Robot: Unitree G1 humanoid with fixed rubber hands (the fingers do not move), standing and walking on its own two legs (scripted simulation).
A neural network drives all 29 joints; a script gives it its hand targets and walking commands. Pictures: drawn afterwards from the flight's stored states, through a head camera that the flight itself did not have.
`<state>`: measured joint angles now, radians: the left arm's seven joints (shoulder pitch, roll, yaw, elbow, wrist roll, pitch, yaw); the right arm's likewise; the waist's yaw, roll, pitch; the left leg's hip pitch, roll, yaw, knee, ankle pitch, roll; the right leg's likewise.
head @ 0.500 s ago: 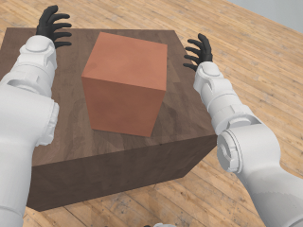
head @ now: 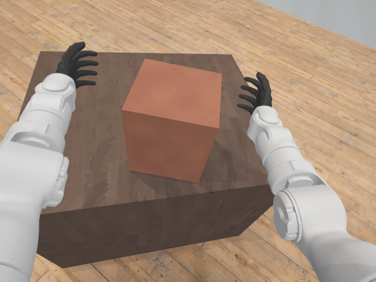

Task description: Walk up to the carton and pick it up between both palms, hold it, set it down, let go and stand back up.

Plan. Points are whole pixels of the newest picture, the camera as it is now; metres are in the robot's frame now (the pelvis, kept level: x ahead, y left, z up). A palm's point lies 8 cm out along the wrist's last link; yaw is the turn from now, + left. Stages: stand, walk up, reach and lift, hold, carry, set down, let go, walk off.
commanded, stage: set down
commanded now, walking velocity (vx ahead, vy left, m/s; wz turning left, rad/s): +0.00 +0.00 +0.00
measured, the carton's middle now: (173, 124) +0.51 -0.04 -0.01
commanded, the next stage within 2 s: none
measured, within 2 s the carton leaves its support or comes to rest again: neither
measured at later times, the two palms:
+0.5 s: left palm (72, 112) +0.46 +0.19 +0.10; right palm (253, 137) +0.38 -0.20 +0.09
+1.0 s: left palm (57, 147) +0.39 +0.22 +0.07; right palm (248, 164) +0.32 -0.18 +0.06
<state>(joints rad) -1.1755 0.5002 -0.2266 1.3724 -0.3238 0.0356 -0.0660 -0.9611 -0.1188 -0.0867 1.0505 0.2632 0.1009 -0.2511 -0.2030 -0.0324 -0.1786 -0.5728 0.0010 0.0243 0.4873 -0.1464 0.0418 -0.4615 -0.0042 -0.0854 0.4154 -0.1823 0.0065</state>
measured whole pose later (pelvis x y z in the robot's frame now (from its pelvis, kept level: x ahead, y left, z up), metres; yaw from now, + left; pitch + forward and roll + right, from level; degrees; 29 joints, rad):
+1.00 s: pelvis +0.00 +0.00 +0.00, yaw -2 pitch +1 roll -2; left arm -0.56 0.42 -0.02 0.86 -0.24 0.01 -0.14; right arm -0.41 -0.04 0.04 0.68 0.28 -0.05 -0.31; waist -0.07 -0.05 -0.01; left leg -0.32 0.02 0.07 0.51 -0.21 0.05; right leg -0.21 0.01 -0.04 0.41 -0.21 0.01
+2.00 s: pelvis +0.01 -0.02 +0.00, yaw -1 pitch -5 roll -1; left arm 0.01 0.39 -0.01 0.53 -0.21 -0.17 -0.16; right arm 0.10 0.06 0.05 0.51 0.12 -0.30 -0.26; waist 0.03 -0.05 0.10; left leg -0.20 0.02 0.05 0.52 -0.24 0.02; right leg -0.12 0.01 -0.05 0.48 -0.28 -0.01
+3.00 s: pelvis +0.03 -0.04 +0.01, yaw -4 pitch -5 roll +1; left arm 0.21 0.23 0.03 0.58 -0.03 0.04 -0.05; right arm 0.19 -0.17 0.00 0.74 0.04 -0.23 -0.04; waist 0.02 -0.03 0.04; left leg -0.08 0.04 0.09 0.38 -0.21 -0.02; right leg -0.04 0.04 -0.02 0.39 -0.26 -0.05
